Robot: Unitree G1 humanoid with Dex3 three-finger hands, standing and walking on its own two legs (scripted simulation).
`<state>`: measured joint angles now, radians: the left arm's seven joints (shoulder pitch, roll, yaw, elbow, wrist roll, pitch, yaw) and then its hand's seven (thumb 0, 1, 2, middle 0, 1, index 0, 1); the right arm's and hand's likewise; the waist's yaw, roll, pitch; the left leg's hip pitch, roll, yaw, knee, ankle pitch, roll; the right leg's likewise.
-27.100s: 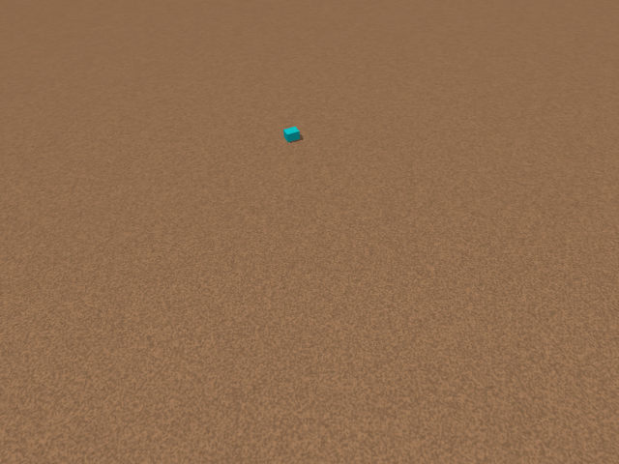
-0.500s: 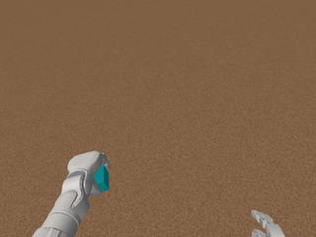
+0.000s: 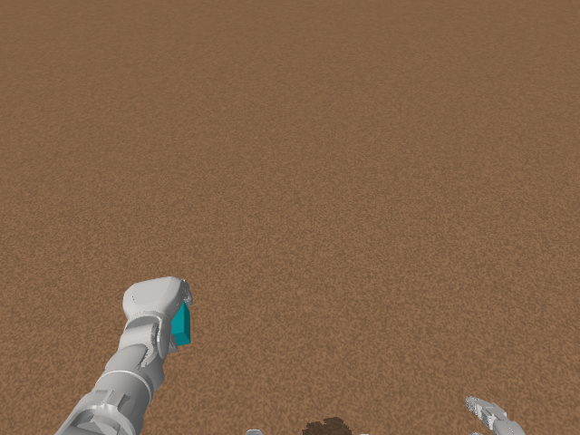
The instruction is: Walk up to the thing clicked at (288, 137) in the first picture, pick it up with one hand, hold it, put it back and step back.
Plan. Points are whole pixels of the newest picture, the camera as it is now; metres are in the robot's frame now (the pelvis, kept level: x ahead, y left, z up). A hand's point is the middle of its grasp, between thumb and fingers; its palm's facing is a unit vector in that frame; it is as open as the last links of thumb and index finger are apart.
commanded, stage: crouch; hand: left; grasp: from above
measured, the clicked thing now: (164, 325) +0.32 +0.24 -0.12
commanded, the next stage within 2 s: lower in 1.54 s
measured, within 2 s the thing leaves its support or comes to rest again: neither
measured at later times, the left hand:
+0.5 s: hand (203, 339) +0.37 +0.23 -0.34, palm faces -0.42 -0.05 -0.91, open 8.4 cm
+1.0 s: hand (213, 347) +0.39 +0.24 -0.49, palm faces -0.41 -0.09 -0.91, open 8.4 cm
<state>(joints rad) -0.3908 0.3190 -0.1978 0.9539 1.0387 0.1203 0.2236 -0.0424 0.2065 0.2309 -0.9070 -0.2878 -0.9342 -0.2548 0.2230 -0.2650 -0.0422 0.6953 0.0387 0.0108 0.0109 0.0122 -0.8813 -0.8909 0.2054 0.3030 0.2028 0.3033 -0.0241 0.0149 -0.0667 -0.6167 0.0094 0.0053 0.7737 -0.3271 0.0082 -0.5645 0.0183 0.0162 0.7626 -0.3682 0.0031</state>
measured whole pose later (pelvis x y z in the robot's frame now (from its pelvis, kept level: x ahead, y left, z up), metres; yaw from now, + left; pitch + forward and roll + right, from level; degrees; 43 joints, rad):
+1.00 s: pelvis -0.06 +0.00 -0.32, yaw -6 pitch +38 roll -7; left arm -0.89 0.58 0.07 1.38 1.13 -0.02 0.44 -0.05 0.21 0.23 -0.90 -0.30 -0.92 -0.27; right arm 0.14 -0.24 0.00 0.79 -0.11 -0.10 0.10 0.01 -0.89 -0.89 0.21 0.30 0.20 0.30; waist -0.18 0.01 -0.15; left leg -2.13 0.03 -0.09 2.11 -0.65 0.01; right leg -2.03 0.06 -0.08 2.08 -0.71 0.00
